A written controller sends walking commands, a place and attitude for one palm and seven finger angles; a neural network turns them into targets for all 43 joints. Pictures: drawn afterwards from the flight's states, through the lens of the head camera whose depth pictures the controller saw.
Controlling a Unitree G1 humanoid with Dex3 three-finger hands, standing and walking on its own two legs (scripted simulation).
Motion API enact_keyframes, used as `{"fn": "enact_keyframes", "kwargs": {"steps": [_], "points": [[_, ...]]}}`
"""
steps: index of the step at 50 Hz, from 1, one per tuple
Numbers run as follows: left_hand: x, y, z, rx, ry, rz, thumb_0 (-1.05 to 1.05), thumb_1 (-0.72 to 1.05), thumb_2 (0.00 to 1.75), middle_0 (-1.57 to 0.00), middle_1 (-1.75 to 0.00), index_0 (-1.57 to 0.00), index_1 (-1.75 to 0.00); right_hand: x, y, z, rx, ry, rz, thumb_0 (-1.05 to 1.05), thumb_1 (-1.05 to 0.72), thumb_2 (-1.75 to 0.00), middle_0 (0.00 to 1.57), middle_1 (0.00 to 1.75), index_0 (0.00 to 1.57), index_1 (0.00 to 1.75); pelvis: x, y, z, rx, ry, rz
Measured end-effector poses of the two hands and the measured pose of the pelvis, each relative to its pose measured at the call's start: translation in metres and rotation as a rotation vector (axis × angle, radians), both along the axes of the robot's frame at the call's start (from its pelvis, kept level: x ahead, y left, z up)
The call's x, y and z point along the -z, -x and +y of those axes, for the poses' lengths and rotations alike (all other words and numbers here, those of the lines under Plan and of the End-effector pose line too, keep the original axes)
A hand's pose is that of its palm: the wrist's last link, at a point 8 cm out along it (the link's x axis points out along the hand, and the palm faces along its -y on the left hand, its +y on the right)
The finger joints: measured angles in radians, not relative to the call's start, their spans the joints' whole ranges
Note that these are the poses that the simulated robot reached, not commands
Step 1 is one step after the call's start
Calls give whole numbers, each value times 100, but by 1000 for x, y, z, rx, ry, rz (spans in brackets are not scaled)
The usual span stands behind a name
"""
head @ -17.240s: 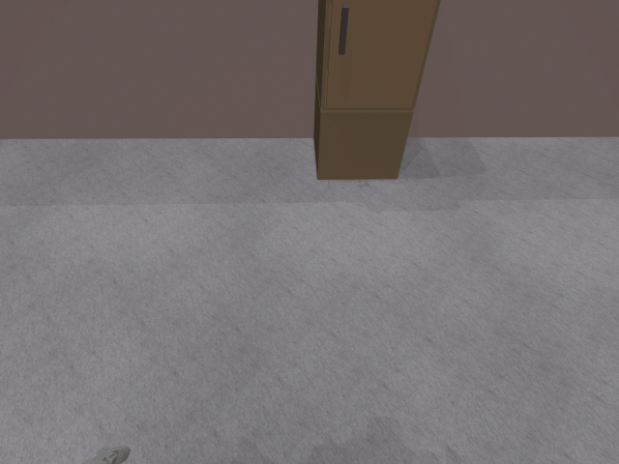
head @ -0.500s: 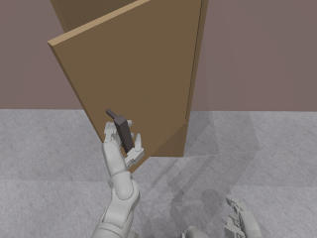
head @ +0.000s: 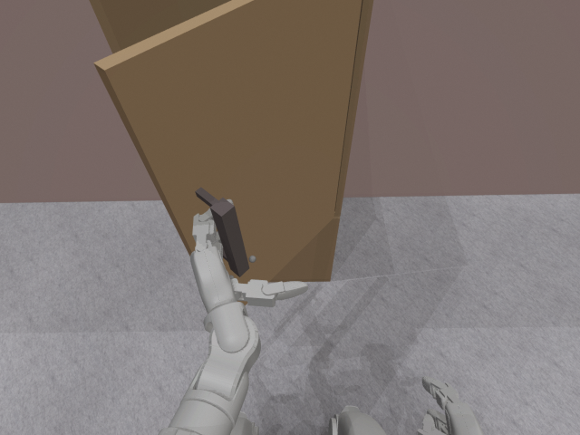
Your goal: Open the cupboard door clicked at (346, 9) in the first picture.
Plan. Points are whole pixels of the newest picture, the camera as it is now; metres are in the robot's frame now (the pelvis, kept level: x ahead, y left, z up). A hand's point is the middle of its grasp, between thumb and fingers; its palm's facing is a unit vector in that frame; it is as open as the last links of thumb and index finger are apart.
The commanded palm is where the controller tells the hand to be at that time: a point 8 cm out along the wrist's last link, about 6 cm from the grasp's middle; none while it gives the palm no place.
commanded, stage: open thumb and fingers to let go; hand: left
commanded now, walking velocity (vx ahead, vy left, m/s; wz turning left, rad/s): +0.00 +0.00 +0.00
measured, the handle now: (223, 234) +0.38 +0.11 +0.05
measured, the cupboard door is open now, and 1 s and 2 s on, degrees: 48 48 48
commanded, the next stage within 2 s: slide the hand sideways off the handle in 0.10 s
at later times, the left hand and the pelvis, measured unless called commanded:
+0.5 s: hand (241, 277) +0.32 +0.07 +0.05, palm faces -0.10 -0.99 +0.05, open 16.3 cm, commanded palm +0.29 +0.12 +0.04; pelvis -0.01 +0.04 +0.00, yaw -1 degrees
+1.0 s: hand (218, 306) +0.28 +0.10 +0.05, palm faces -0.03 -1.00 +0.01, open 16.3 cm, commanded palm +0.25 +0.16 +0.04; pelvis +0.02 +0.03 -0.01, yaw -1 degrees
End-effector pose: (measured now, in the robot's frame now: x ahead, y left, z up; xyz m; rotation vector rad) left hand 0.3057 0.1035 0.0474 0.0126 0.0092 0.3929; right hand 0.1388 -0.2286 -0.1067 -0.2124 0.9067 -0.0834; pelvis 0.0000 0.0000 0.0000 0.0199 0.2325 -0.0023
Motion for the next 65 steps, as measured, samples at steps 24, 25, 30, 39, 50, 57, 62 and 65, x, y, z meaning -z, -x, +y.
{"fn": "enact_keyframes", "kwargs": {"steps": [24, 25, 30, 39, 50, 57, 62, 65], "points": [[1, 4, 26, 499, 47, -11, -1, -50, 30, -19, -35, -14, -36, -7, 7, 36, 5, -16, -49, 1, -91, -90, 20, 30, 20, 30, 2, 8, 37, 2, 28, -32], [1, 5, 26, 488, 60, -9, -1, -50, 30, -17, -34, -15, -35, -8, 7, 36, 4, -16, -51, 1, -91, -90, 20, 30, 20, 30, 2, 7, 38, 4, 26, -31], [2, 9, 23, 462, 43, -28, -1, -50, 30, -13, -32, -17, -34, -13, 5, 40, -13, -20, -62, 2, -91, -90, 20, 30, 20, 30, 4, 4, 41, 16, 20, -14], [8, 29, 33, 459, 10, -7, -1, -50, 30, -14, -31, -15, -31, -13, -14, 44, -24, -36, -80, 2, -91, -90, 20, 30, 20, 30, 7, -5, 40, 21, 23, -9], [0, 49, 51, 420, 20, -12, -1, -50, 30, -16, -31, -16, -31, -22, -47, 42, -53, -36, -149, 2, -91, -90, 20, 30, 20, 30, 7, -16, 30, 7, 24, 0], [5, 69, 63, 403, 2, 46, -1, -50, 30, -16, -30, -15, -31, -25, -58, 34, -60, -29, -176, 2, -91, -90, 20, 30, 20, 30, 8, -21, 22, 0, 21, 3], [6, 77, 74, 389, -9, 47, -1, -50, 30, -15, -30, -15, -31, -22, -61, 27, -58, -16, -189, 2, -91, -90, 20, 30, 20, 30, 12, -21, 17, -7, 23, 11], [5, 80, 79, 385, -13, 29, -1, -50, 30, -15, -30, -15, -31, -19, -60, 23, -53, -10, -189, 2, -91, -90, 20, 30, 20, 30, 15, -20, 14, -9, 24, 16]]}}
